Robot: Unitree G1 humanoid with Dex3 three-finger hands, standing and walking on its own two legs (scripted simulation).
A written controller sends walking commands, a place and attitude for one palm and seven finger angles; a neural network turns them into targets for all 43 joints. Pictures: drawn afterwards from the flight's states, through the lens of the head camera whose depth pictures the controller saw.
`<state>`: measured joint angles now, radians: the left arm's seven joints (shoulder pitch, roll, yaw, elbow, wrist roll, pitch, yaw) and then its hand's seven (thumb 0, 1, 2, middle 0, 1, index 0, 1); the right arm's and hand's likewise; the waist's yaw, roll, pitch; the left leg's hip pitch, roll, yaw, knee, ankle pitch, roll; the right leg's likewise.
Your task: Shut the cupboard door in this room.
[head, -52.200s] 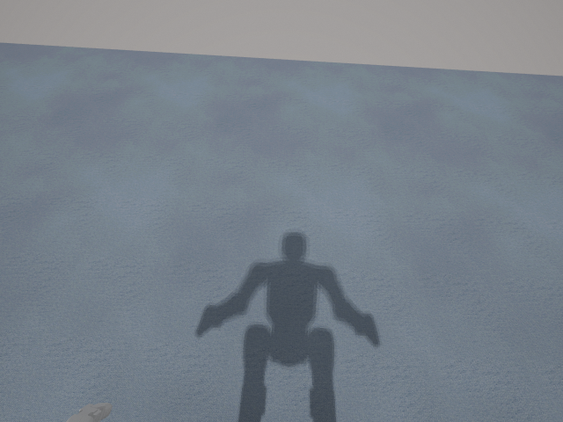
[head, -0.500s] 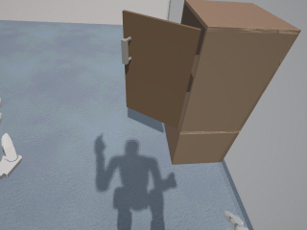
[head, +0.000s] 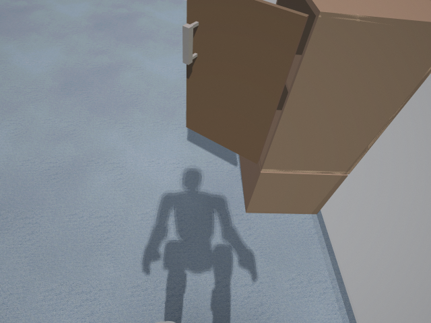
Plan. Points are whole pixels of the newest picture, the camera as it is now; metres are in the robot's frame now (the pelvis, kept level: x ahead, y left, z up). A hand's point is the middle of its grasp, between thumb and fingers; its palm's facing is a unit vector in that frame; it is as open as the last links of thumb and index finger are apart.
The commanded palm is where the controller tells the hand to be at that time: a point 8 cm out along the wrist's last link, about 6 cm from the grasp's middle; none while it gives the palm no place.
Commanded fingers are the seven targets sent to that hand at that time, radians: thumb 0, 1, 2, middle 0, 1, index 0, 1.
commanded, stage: let the arm hang, fingers relaxed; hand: left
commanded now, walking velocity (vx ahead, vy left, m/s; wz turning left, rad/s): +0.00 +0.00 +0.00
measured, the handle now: (191, 42) +0.92 +0.13 +0.06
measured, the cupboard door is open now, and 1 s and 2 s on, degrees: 56 56 56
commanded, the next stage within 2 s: look to check the result in 0.74 s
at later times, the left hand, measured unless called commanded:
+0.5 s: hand out of the picture -0.02 +0.17 -0.17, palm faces -0.01 -0.99 -0.17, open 7.4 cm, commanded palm none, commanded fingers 0.00 0.90 0.90 -0.20 -0.30 -0.20 -0.30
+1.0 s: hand out of the picture +0.00 +0.19 -0.17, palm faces -0.02 -0.98 -0.20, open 7.4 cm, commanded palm none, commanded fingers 0.00 0.90 0.90 -0.20 -0.30 -0.20 -0.30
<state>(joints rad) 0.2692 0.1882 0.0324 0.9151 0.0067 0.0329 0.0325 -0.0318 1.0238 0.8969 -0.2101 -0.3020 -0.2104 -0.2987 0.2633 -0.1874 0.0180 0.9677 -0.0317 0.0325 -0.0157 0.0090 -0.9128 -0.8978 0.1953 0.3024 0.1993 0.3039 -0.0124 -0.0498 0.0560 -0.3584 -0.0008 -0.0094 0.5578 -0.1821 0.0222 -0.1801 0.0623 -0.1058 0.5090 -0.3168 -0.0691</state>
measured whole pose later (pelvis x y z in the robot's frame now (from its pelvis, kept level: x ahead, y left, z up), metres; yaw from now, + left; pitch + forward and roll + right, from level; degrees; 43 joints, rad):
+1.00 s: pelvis +0.02 +0.01 +0.01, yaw -3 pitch -2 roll +0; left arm 0.32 0.16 0.00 1.15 0.01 -0.01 0.04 0.00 0.91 0.90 -0.20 -0.30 -0.20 -0.30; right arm 0.29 -0.15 0.00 1.14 -0.01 0.01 -0.03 0.00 -0.91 -0.90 0.20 0.30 0.20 0.30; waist -0.01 0.00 0.04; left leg -0.22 -0.02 0.05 0.39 -0.14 0.04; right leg -0.08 0.04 -0.04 0.38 -0.27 -0.04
